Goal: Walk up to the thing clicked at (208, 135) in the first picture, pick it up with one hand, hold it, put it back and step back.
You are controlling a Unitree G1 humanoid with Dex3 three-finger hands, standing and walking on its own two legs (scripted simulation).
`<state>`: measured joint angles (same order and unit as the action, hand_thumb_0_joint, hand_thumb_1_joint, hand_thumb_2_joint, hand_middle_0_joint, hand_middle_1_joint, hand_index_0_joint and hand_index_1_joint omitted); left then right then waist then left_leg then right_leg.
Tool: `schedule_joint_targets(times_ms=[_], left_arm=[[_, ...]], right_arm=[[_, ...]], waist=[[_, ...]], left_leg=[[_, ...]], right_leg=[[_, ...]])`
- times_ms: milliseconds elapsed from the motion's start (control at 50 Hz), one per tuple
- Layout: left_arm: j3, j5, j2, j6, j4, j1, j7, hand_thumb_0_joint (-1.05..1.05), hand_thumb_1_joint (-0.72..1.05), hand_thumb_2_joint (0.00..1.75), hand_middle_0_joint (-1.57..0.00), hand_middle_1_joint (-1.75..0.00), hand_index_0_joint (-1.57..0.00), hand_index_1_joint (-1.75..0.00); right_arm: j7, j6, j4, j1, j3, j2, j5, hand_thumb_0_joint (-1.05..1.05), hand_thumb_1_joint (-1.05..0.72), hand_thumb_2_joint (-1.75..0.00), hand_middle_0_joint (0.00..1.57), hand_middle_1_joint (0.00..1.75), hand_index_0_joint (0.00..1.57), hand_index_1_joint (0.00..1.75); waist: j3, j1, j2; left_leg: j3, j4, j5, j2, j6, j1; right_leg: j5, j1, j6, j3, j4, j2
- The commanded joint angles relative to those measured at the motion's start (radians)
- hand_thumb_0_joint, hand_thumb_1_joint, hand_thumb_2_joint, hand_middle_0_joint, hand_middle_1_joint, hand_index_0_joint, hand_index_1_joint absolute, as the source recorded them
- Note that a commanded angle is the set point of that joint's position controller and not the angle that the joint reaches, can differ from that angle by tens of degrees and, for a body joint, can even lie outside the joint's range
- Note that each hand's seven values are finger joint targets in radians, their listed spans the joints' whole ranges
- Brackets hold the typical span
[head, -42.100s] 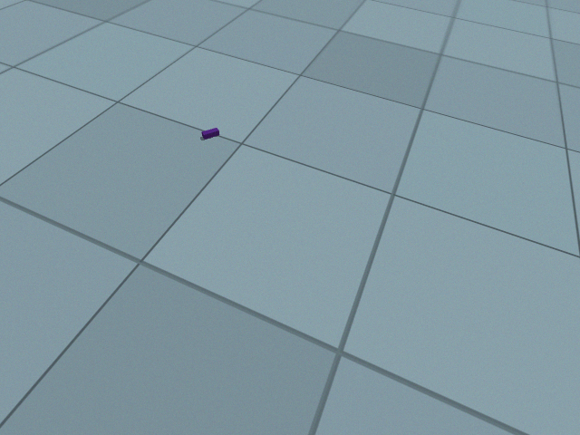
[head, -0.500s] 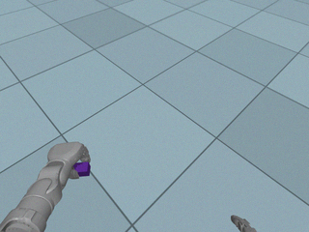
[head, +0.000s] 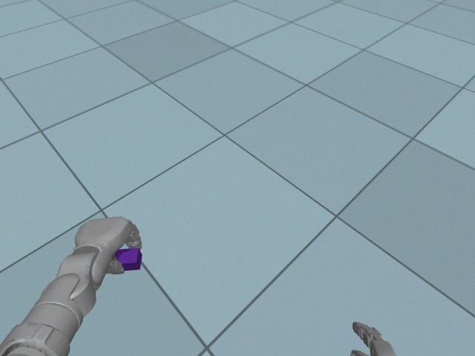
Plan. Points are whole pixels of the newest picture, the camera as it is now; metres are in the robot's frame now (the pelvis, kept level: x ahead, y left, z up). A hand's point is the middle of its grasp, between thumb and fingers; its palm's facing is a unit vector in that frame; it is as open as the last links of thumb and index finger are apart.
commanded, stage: hold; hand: left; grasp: from above
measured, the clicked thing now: (116, 260) +0.31 +0.23 -0.08
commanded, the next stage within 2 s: crouch in 0.60 s
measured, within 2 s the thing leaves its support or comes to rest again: neither
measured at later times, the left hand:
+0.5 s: hand (116, 259) +0.29 +0.21 -0.04, palm faces -0.44 -0.08 -0.89, open 6.4 cm
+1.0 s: hand (122, 273) +0.29 +0.21 -0.09, palm faces -0.47 -0.07 -0.88, open 6.3 cm
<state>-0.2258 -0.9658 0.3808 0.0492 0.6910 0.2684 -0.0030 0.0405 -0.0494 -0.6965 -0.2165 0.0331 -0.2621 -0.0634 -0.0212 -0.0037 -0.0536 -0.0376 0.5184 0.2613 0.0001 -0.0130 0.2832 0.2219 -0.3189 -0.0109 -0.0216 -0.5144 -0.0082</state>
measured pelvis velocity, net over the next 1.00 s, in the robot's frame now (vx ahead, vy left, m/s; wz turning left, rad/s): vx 0.00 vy -0.01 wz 0.02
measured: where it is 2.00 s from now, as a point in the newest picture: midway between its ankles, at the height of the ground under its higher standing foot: outside the picture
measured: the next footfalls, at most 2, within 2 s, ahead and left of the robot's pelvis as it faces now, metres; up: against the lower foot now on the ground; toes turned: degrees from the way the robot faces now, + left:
none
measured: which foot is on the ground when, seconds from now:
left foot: down 0.00-1.00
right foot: down 0.00-1.00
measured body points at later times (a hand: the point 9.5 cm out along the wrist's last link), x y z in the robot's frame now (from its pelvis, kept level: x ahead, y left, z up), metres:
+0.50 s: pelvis +0.00 -0.01 +0.00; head +0.02 -0.03 +0.45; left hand +0.31 +0.22 +0.01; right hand +0.14 -0.26 -0.12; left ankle +0.01 +0.11 -0.74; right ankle +0.03 -0.13 -0.74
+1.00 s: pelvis +0.00 -0.01 +0.00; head +0.04 -0.02 +0.44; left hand +0.31 +0.21 -0.04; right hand +0.14 -0.27 -0.12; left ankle +0.01 +0.11 -0.74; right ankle +0.03 -0.13 -0.74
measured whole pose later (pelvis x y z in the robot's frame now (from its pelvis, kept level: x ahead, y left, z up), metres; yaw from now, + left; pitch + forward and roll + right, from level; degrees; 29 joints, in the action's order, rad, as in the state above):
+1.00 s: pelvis +0.00 -0.01 +0.00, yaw +1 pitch +4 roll +0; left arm -0.22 -1.03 0.34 0.02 0.82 0.28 -0.14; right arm 0.03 -0.06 -0.70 -0.18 0.04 -0.25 -0.05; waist 0.00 -0.02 -0.02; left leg -0.02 0.55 0.27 0.00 0.00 0.36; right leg 0.25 -0.39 0.00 0.00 -0.56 -0.01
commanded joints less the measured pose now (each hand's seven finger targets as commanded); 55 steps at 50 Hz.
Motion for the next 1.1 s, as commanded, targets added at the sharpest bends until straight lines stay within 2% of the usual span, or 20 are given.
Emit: schedule_joint_targets(times_ms=[0,40,80,140,160,180,300,340,380,420,480,600,640,680,700,740,860,900,1020,1080], left_arm=[[0.093,-0.005,0.203,0.000,-0.216,0.323,-0.030,0.00,0.75,0.30,-1.17,-0.17,-1.17,-0.18],[0.081,-0.010,0.191,0.000,-0.215,0.338,-0.028,0.00,0.74,0.29,-1.17,-0.17,-1.16,-0.19],[0.112,-0.012,0.218,-0.001,-0.212,0.324,-0.034,0.00,0.74,0.30,-1.17,-0.17,-1.16,-0.18],[0.102,-0.016,0.210,-0.001,-0.219,0.362,-0.038,0.00,0.76,0.32,-1.17,-0.21,-1.17,-0.21],[0.117,-0.016,0.223,-0.002,-0.242,0.352,-0.040,0.00,0.77,0.31,-1.17,-0.21,-1.17,-0.21],[0.112,-0.013,0.212,0.001,-0.197,0.304,-0.040,0.00,0.77,0.32,-1.19,-0.20,-1.18,-0.20],[0.108,-0.013,0.205,-0.006,-0.237,0.312,-0.036,0.00,0.76,0.31,-1.18,-0.21,-1.17,-0.21],[0.099,-0.014,0.200,-0.004,-0.220,0.327,-0.036,0.00,0.76,0.33,-1.18,-0.22,-1.17,-0.23],[0.095,-0.007,0.206,-0.009,-0.253,0.365,-0.038,0.00,0.76,0.32,-1.18,-0.21,-1.17,-0.21],[0.115,-0.009,0.214,-0.007,-0.229,0.321,-0.042,0.00,0.73,0.31,-1.15,-0.21,-1.15,-0.21],[0.101,-0.014,0.207,-0.005,-0.221,0.325,-0.046,0.00,0.74,0.29,-1.15,-0.22,-1.15,-0.22],[0.086,-0.012,0.181,0.005,-0.178,0.294,-0.048,0.00,0.74,0.32,-1.14,-0.24,-1.15,-0.24],[0.104,-0.007,0.201,0.003,-0.221,0.304,-0.045,0.00,0.75,0.32,-1.15,-0.24,-1.15,-0.24],[0.078,-0.007,0.173,0.005,-0.202,0.289,-0.039,0.00,0.79,0.28,-1.15,-0.29,-1.18,-0.26],[0.088,-0.010,0.188,0.001,-0.232,0.303,-0.038,0.00,0.71,0.24,-1.07,-0.23,-1.10,-0.20],[0.105,-0.016,0.194,-0.003,-0.191,0.258,-0.045,0.00,0.77,0.28,-1.16,-0.19,-1.16,-0.19],[0.104,-0.054,0.162,-0.023,-0.103,0.252,-0.133,0.00,0.79,0.29,-1.21,-0.14,-1.20,-0.15],[0.097,-0.069,0.148,-0.028,-0.055,0.288,-0.175,0.00,0.80,0.27,-1.20,-0.15,-1.20,-0.15],[0.095,-0.119,0.150,-0.049,0.085,0.434,-0.284,0.00,0.81,0.22,-1.20,-0.14,-1.21,-0.13],[0.087,-0.148,0.110,-0.061,0.205,0.467,-0.335,0.00,0.75,0.18,-1.16,-0.12,-1.17,-0.12]], right_arm=[[0.010,0.048,0.142,0.084,0.039,-0.127,-0.003,0.00,-0.90,-0.90,0.20,0.30,0.20,0.30],[0.011,0.048,0.139,0.085,0.036,-0.124,-0.003,0.00,-0.90,-0.90,0.20,0.30,0.20,0.30],[0.012,0.047,0.139,0.083,0.036,-0.126,-0.002,0.00,-0.90,-0.90,0.20,0.30,0.20,0.30],[0.012,0.047,0.137,0.085,0.033,-0.120,-0.002,0.00,-0.90,-0.90,0.20,0.30,0.20,0.30],[0.013,0.046,0.138,0.088,0.034,-0.121,-0.003,0.00,-0.90,-0.90,0.20,0.30,0.20,0.30],[0.014,0.045,0.139,0.097,0.033,-0.121,-0.003,0.00,-0.90,-0.90,0.20,0.30,0.20,0.30],[0.015,0.044,0.140,0.106,0.035,-0.114,-0.003,0.00,-0.90,-0.90,0.20,0.30,0.20,0.30],[0.015,0.044,0.134,0.097,0.034,-0.118,-0.003,0.00,-0.90,-0.90,0.20,0.30,0.20,0.30],[0.018,0.044,0.132,0.101,0.037,-0.120,-0.003,0.00,-0.90,-0.90,0.20,0.30,0.20,0.30],[0.018,0.042,0.130,0.093,0.036,-0.116,-0.004,0.00,-0.90,-0.90,0.20,0.30,0.20,0.30],[0.019,0.040,0.123,0.092,0.040,-0.123,-0.004,0.00,-0.90,-0.90,0.20,0.30,0.20,0.30],[0.014,0.039,0.125,0.087,0.042,-0.125,-0.003,0.00,-0.90,-0.90,0.20,0.30,0.20,0.30],[0.014,0.037,0.134,0.094,0.044,-0.122,-0.004,0.00,-0.90,-0.90,0.20,0.30,0.20,0.30],[0.012,0.036,0.134,0.095,0.040,-0.117,-0.004,0.00,-0.91,-0.91,0.20,0.30,0.20,0.30],[0.013,0.037,0.139,0.100,0.040,-0.117,-0.005,0.00,-0.87,-0.89,0.20,0.30,0.20,0.30],[0.014,0.033,0.138,0.091,0.040,-0.119,-0.005,0.00,-0.88,-0.90,0.20,0.30,0.20,0.30],[0.008,0.023,0.120,0.071,0.045,-0.119,0.005,0.00,-0.88,-0.90,0.20,0.30,0.20,0.30],[0.002,0.022,0.107,0.053,0.050,-0.121,0.013,0.00,-0.88,-0.90,0.20,0.30,0.20,0.30],[-0.014,0.028,0.043,-0.009,0.071,-0.135,0.034,0.00,-0.88,-0.90,0.20,0.30,0.20,0.30],[-0.022,0.043,0.031,-0.042,0.081,-0.137,0.049,0.00,-0.89,-0.90,0.20,0.30,0.20,0.30]], waist=[[-0.219,0.007,0.034],[-0.216,0.004,0.043],[-0.215,0.011,0.035],[-0.228,0.001,0.048],[-0.243,0.013,0.031],[-0.222,0.011,0.053],[-0.244,0.018,0.039],[-0.228,-0.001,0.042],[-0.243,0.004,0.039],[-0.250,0.008,0.042],[-0.253,0.003,0.032],[-0.217,0.006,0.053],[-0.231,0.019,0.044],[-0.213,0.004,0.062],[-0.227,0.010,0.045],[-0.212,0.013,0.067],[-0.173,-0.005,0.106],[-0.177,-0.026,0.102],[-0.292,-0.060,0.040],[-0.357,-0.082,0.046]], left_leg=[[0.020,-0.090,-0.146,-0.008,0.003,-0.088],[0.022,-0.088,-0.162,-0.006,0.004,-0.093],[0.018,-0.088,-0.153,-0.010,0.002,-0.086],[0.012,-0.088,-0.149,-0.015,-0.003,-0.093],[0.007,-0.085,-0.158,-0.018,-0.003,-0.099],[0.010,-0.086,-0.157,-0.018,-0.003,-0.090],[0.008,-0.091,-0.154,-0.021,-0.003,-0.097],[0.009,-0.090,-0.162,-0.017,-0.003,-0.102],[0.010,-0.089,-0.164,-0.018,-0.003,-0.116],[0.006,-0.088,-0.182,-0.020,-0.005,-0.115],[0.012,-0.087,-0.225,-0.013,0.001,-0.132],[0.016,-0.093,-0.221,-0.010,0.003,-0.114],[0.008,-0.090,-0.211,-0.017,0.000,-0.108],[0.008,-0.092,-0.203,-0.017,-0.004,-0.103],[0.006,-0.092,-0.203,-0.019,-0.003,-0.109],[0.006,-0.090,-0.200,-0.019,-0.005,-0.101],[0.011,-0.062,-0.176,-0.024,-0.001,-0.050],[0.008,-0.030,-0.156,-0.027,-0.002,-0.022],[0.010,0.166,-0.149,-0.021,0.012,0.116],[0.017,0.329,-0.135,-0.017,0.015,0.277]], right_leg=[[-0.087,0.086,0.028,0.012,0.083,0.036],[-0.102,0.081,0.028,0.013,0.078,0.038],[-0.095,0.086,0.027,0.010,0.083,0.035],[-0.095,0.090,0.024,0.006,0.090,0.032],[-0.103,0.101,0.023,0.003,0.092,0.029],[-0.098,0.099,0.023,0.008,0.091,0.032],[-0.095,0.115,0.024,0.005,0.094,0.028],[-0.106,0.098,0.023,0.004,0.094,0.029],[-0.111,0.101,0.022,0.006,0.098,0.029],[-0.131,0.116,0.021,0.003,0.097,0.026],[-0.165,0.113,0.027,0.012,0.084,0.033],[-0.156,0.103,0.028,0.016,0.089,0.035],[-0.151,0.119,0.025,0.013,0.099,0.030],[-0.149,0.111,0.023,0.011,0.100,0.029],[-0.151,0.116,0.023,0.010,0.100,0.028],[-0.144,0.115,0.023,0.010,0.099,0.028],[-0.121,0.060,0.023,0.015,0.075,0.026],[-0.113,0.022,0.020,0.012,0.054,0.022],[-0.108,-0.163,0.025,0.017,-0.126,0.022],[-0.100,-0.308,0.032,0.021,-0.281,0.025]])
